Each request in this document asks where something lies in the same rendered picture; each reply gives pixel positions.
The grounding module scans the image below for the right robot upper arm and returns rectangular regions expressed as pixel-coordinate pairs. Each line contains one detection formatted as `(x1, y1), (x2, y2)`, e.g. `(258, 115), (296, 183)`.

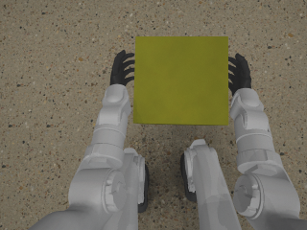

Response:
(232, 172), (307, 230)

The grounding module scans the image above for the right robot shin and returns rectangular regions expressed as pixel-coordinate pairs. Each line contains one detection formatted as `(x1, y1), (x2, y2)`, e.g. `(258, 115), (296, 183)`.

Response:
(187, 139), (219, 192)

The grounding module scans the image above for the left robot upper arm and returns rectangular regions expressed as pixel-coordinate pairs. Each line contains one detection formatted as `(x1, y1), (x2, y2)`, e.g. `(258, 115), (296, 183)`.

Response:
(28, 168), (127, 230)

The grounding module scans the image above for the robot left forearm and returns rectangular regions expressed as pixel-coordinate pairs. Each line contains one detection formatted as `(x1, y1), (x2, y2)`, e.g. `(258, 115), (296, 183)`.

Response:
(68, 83), (131, 203)

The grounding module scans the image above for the right robot foot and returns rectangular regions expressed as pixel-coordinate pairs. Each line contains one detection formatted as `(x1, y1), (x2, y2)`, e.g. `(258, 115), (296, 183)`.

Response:
(180, 153), (197, 202)

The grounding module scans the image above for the carton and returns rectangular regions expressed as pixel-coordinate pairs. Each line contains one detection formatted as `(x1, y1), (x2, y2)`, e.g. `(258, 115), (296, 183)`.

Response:
(132, 36), (229, 126)

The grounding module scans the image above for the robot right forearm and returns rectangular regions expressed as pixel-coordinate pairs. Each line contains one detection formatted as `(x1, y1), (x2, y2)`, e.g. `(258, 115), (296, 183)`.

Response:
(229, 88), (300, 213)

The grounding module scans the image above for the robot right hand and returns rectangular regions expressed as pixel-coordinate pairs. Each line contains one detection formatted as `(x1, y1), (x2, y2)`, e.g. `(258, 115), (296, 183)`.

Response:
(228, 53), (251, 97)

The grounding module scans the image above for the robot left hand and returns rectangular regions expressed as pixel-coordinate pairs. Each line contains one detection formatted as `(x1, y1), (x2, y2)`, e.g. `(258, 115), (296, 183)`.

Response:
(109, 50), (135, 86)

